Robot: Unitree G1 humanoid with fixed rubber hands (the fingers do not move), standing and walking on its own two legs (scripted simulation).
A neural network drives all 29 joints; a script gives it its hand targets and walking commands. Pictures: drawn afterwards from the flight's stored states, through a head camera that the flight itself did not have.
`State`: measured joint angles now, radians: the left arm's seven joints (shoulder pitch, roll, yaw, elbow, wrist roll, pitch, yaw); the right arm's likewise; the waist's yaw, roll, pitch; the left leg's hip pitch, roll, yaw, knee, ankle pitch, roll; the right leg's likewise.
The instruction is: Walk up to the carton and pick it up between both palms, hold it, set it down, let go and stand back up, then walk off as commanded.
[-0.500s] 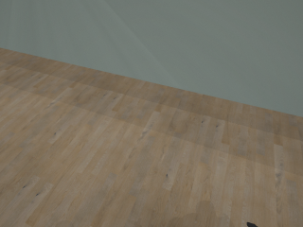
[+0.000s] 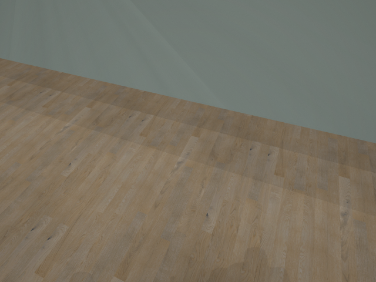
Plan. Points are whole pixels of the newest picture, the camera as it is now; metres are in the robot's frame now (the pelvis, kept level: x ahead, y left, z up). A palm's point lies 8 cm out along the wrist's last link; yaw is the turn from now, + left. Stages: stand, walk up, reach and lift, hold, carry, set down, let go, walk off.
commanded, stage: stand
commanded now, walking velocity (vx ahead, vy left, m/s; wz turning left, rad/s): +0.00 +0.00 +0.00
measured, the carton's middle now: out of the picture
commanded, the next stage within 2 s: walk up in 0.84 s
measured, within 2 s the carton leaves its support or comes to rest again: neither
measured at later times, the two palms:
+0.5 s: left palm out of the picture +0.05 +0.28 -0.11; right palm out of the picture +0.07 -0.26 -0.12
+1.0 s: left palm out of the picture +0.06 +0.28 -0.11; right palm out of the picture +0.07 -0.26 -0.12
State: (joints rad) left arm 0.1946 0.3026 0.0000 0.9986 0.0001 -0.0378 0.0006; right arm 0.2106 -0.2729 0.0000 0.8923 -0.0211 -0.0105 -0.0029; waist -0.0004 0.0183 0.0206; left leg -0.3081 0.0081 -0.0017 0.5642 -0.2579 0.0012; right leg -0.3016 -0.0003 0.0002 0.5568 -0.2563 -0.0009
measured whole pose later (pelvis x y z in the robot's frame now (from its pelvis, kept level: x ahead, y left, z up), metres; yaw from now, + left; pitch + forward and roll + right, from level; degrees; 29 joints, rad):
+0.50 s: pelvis +0.00 +0.00 +0.01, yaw +0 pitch +0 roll +0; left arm 0.19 0.30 0.00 1.05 0.00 -0.04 0.00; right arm 0.21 -0.27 0.00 0.94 -0.02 -0.01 0.00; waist 0.00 0.02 0.01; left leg -0.27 0.01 0.00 0.49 -0.22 0.00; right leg -0.26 0.00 0.00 0.48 -0.21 0.00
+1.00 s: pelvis +0.00 +0.00 +0.01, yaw +0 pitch +0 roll +0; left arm 0.19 0.30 0.00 1.05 0.00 -0.04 0.00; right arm 0.21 -0.27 0.00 0.96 -0.02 -0.01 0.00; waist 0.00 0.02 0.00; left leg -0.26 0.01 0.00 0.47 -0.21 0.00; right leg -0.25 0.00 0.00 0.46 -0.21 0.00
